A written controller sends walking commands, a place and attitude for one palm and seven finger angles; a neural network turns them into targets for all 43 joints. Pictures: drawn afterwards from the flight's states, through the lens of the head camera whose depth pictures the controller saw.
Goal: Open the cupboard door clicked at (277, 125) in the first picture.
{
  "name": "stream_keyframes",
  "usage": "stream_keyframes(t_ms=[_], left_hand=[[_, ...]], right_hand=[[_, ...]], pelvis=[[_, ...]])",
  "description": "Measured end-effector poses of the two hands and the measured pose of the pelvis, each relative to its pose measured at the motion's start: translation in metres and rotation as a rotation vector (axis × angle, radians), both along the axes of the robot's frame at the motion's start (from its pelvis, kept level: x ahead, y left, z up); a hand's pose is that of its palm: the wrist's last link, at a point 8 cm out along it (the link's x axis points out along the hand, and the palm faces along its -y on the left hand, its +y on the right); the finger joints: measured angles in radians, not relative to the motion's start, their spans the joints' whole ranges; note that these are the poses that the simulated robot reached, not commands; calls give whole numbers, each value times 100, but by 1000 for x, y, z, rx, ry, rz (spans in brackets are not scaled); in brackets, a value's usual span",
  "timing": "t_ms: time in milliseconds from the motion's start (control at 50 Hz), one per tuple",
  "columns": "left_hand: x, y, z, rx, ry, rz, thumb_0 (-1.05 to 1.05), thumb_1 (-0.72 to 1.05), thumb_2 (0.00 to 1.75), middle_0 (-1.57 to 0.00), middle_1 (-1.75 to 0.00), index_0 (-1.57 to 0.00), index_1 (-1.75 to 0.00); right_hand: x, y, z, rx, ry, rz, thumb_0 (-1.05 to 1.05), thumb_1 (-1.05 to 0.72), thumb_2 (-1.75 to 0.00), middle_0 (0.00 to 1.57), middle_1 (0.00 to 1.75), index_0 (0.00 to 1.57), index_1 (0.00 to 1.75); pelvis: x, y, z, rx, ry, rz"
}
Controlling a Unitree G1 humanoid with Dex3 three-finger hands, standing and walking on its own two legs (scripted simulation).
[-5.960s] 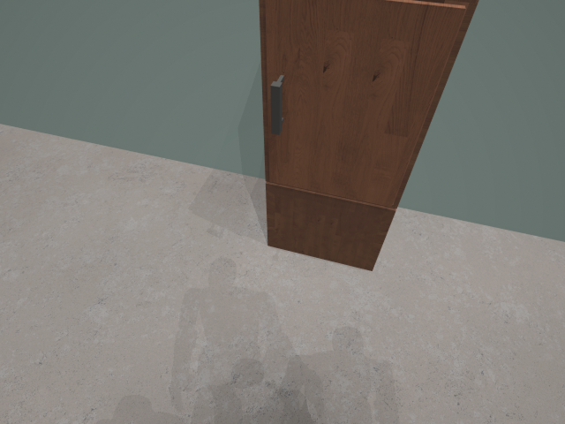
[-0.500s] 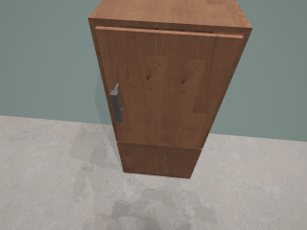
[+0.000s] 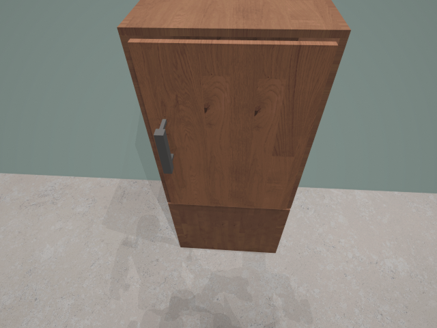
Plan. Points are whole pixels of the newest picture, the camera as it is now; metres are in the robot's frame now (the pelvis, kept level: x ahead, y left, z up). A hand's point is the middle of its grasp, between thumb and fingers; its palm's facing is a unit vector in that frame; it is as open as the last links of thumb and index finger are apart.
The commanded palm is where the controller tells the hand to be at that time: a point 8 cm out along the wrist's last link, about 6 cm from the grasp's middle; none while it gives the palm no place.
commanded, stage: come to a stop and stand still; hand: left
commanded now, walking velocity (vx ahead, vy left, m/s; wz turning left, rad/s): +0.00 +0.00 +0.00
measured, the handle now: (166, 146) +0.56 +0.18 -0.02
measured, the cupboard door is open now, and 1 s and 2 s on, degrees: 0 0 0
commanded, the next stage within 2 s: look again from close up in 0.30 s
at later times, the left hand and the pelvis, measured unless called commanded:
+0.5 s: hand out of the picture +0.02 +0.18 -0.17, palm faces -0.01 -0.97 -0.24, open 7.4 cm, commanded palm none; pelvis -0.02 -0.01 +0.00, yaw +0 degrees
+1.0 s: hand out of the picture +0.01 +0.19 -0.17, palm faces +0.01 -0.97 -0.24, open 7.4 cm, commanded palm none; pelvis -0.02 -0.02 +0.00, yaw +0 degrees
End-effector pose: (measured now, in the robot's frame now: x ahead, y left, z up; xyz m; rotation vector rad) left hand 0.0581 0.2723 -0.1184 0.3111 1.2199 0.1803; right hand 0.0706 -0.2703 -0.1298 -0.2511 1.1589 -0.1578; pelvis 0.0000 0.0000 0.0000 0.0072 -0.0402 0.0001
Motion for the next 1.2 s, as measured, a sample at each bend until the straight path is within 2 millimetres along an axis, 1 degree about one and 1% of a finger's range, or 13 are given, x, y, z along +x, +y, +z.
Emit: stream_keyframes(t_ms=[120,200,280,360,500,600,720,880,1040,1100,1200], left_hand=[[-13,-17,-3,-37,0,10,1,90,89,-20,-30,-20,-29],[-22,-26,-6,-56,14,17,1,90,89,-21,-30,-21,-29],[-30,-33,-10,-72,31,28,1,90,89,-21,-30,-21,-29],[-37,-38,-13,-85,46,37,1,90,89,-21,-30,-21,-29],[-45,-41,-17,-96,64,42,1,90,89,-20,-30,-20,-29],[-47,-40,-18,-97,67,43,1,90,89,-20,-30,-20,-29],[-49,-38,-17,-93,68,48,1,90,89,-20,-30,-20,-29],[-51,-37,-15,-89,71,56,1,90,89,-20,-30,-20,-29],[-52,-40,-15,-87,71,61,1,90,89,-20,-30,-20,-29],[-56,-41,-17,-78,68,42,1,90,89,-20,-30,-20,-29],[-58,-40,-18,-84,53,40,1,90,89,-20,-30,-20,-29]], right_hand=[[-17,24,-11,79,26,9,0,-91,-89,20,30,20,30],[-32,30,-14,99,56,-2,0,-91,-89,20,30,20,30],[-49,27,-14,92,94,-20,0,-91,-89,20,30,20,30],[-63,18,-12,69,130,-38,0,-91,-89,20,30,20,30],[-77,4,-7,29,159,-58,0,-91,-90,20,30,20,30],[-79,-1,-4,16,159,-58,0,-91,-90,20,30,20,30],[-76,0,-3,21,156,-46,0,-91,-90,20,30,20,30],[-68,6,-5,38,148,-34,0,-91,-90,20,30,20,30],[-62,12,-7,51,142,-27,0,-91,-90,20,30,20,30],[-55,14,-10,57,98,-39,0,-91,-90,20,30,20,30],[-50,24,-12,74,30,-44,0,-91,-90,20,30,20,30]], pelvis=[[-7,-4,0,5,-6,3],[-10,-7,0,6,0,2],[-12,-9,1,6,2,2],[-14,-11,1,5,0,1],[-18,-15,2,4,-5,1],[-20,-16,3,2,-5,1],[-21,-17,4,1,0,5],[-20,-17,4,0,2,7],[-19,-16,4,-4,5,6],[-21,-12,1,-8,2,-4],[-24,-6,-2,-2,-19,-2]])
